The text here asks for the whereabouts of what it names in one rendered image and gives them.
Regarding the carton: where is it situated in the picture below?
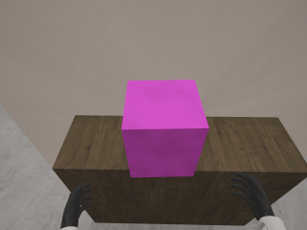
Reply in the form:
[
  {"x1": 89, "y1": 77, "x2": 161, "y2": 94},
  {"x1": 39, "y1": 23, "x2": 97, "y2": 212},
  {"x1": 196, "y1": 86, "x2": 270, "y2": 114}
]
[{"x1": 121, "y1": 80, "x2": 209, "y2": 178}]

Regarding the robot right hand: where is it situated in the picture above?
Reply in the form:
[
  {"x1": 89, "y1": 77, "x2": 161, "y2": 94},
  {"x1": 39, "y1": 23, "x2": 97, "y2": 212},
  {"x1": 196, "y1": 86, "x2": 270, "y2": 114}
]
[{"x1": 231, "y1": 172, "x2": 275, "y2": 221}]

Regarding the robot right forearm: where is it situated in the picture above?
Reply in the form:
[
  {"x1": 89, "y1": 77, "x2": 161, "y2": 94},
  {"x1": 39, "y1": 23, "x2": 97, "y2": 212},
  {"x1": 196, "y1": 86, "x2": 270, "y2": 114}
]
[{"x1": 256, "y1": 216, "x2": 287, "y2": 230}]

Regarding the pedestal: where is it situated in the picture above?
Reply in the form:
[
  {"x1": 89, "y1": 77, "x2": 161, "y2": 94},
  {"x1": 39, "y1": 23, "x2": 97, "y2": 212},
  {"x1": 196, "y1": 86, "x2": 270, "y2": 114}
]
[{"x1": 52, "y1": 115, "x2": 307, "y2": 226}]

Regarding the robot left hand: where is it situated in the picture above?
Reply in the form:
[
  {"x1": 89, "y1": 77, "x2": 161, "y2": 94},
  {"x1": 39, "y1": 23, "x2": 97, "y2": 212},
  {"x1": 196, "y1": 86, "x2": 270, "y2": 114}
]
[{"x1": 60, "y1": 182, "x2": 93, "y2": 229}]

